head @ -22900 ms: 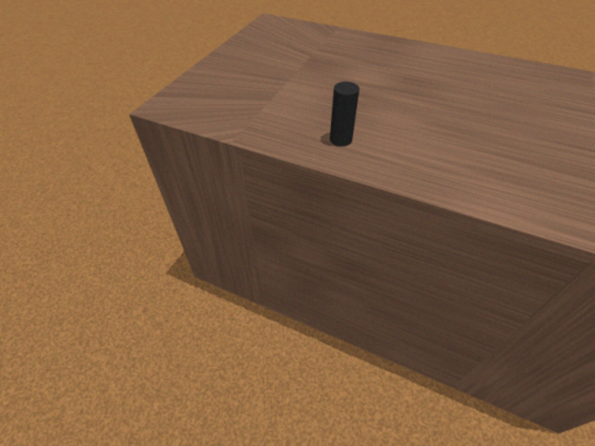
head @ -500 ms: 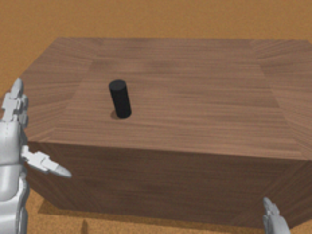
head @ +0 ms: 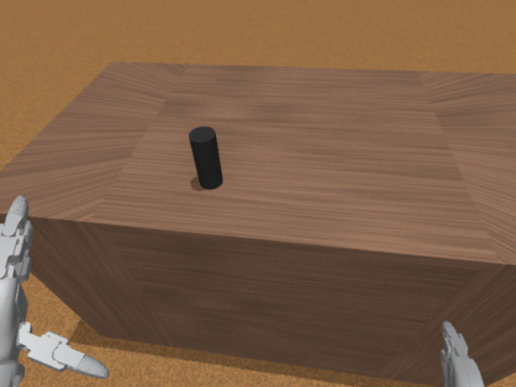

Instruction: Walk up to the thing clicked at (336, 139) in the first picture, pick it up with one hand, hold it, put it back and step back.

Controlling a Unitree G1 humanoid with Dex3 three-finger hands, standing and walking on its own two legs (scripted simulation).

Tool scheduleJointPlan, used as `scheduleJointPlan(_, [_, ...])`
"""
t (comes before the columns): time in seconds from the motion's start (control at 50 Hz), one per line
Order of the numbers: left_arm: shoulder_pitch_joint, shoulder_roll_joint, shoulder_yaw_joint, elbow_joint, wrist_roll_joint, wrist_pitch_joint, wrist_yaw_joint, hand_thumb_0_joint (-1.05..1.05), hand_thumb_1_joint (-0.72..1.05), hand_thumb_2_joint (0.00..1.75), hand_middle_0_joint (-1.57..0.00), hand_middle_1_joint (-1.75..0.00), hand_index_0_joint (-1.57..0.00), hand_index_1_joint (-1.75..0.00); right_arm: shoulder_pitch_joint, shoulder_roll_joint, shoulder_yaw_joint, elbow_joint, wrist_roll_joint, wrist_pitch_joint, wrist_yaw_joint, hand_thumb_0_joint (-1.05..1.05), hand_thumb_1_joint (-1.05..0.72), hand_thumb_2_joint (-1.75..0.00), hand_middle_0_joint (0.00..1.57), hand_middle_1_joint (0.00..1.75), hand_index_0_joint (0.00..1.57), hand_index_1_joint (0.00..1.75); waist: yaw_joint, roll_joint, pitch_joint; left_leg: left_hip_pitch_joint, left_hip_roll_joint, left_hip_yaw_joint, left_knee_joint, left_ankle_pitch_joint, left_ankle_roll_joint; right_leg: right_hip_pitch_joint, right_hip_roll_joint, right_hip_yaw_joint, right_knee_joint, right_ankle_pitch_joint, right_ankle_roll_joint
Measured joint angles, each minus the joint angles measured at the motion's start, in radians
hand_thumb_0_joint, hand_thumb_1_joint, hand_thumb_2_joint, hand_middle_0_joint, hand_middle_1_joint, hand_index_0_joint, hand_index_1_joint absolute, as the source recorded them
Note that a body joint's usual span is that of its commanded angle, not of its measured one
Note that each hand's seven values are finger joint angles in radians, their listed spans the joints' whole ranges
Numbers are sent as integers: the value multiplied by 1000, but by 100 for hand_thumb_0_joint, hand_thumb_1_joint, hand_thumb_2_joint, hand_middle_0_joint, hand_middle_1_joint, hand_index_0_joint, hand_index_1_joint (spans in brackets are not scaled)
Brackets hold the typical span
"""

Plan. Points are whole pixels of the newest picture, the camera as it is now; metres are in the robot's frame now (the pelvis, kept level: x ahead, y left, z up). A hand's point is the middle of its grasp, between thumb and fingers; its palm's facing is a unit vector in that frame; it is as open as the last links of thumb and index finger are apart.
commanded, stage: sink last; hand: left
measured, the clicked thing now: (207, 159) +0.52 +0.15 +0.06
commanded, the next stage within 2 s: home in 0.06 s
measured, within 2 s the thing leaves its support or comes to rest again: neither
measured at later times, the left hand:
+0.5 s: hand (109, 327) +0.18 +0.22 +0.06, palm faces +0.21 -0.93 -0.31, open 17.5 cm
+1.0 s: hand (164, 352) +0.20 +0.19 -0.08, palm faces +0.08 -0.97 -0.23, open 17.6 cm
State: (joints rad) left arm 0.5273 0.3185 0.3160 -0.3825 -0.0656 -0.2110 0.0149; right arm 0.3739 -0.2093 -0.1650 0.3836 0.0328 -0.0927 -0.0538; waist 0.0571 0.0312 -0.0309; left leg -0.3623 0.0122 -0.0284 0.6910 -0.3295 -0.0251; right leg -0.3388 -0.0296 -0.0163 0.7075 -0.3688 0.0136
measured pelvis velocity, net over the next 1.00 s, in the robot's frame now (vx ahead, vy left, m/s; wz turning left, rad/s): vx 0.02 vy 0.01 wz -0.02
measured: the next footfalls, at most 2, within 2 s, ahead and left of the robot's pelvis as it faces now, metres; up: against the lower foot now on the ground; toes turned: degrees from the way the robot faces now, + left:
none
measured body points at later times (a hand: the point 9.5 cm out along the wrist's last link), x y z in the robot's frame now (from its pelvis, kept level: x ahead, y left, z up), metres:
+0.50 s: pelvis +0.00 +0.01 +0.01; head +0.02 +0.00 +0.46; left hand +0.17 +0.27 +0.08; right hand +0.17 -0.21 -0.07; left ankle +0.02 +0.14 -0.72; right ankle +0.00 -0.12 -0.72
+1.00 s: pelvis +0.02 +0.01 +0.00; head +0.05 +0.02 +0.45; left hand +0.19 +0.24 -0.07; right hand +0.16 -0.23 -0.09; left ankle +0.02 +0.14 -0.72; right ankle +0.00 -0.12 -0.72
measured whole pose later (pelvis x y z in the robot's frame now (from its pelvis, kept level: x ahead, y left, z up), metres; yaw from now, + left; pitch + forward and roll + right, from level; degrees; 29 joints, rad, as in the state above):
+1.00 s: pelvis +0.02 +0.01 +0.00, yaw -1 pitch +3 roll -1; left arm 0.33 0.19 0.01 0.37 0.00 -0.09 0.09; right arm 0.24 -0.20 0.00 0.63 0.01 -0.10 -0.07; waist 0.00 0.00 0.00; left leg -0.41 0.03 -0.01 0.72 -0.38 -0.02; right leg -0.37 -0.01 0.00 0.69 -0.38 0.02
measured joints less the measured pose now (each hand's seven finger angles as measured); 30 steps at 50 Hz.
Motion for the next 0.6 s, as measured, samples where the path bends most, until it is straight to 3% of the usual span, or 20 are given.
scheduleJointPlan(0.16, [-45,42,58,23,-3,-72,2,-1,-56,4,-7,-5,-7,-5,4,-12,-21,7,4,-33,8,-1,50,-6,6,5,6,5,-8,5,16,33,2,6,-24,10,2,32,2,5,-28,14,1])
scheduleJointPlan(0.24, [-50,23,51,55,-6,-96,1,-1,-56,5,-6,-5,-7,-6,7,-11,-5,8,10,-45,14,-1,48,-8,7,7,7,7,-8,5,26,47,2,13,-43,17,4,42,1,12,-44,22,3])
scheduleJointPlan(0.42, [-13,-55,-80,168,13,-98,-13,-1,-55,6,-6,-5,-6,-6,-50,58,98,84,-7,-46,31,0,8,-37,12,16,11,16,-7,-5,47,41,4,16,-56,23,5,37,4,14,-62,32,4])
scheduleJointPlan(0.6, [2,-114,-208,401,41,-22,-5,-1,-58,4,-5,-5,-6,-5,-98,41,112,117,-20,-44,9,0,-35,-59,15,21,15,21,-25,-19,49,17,-3,14,-54,17,10,17,-3,12,-63,27,10])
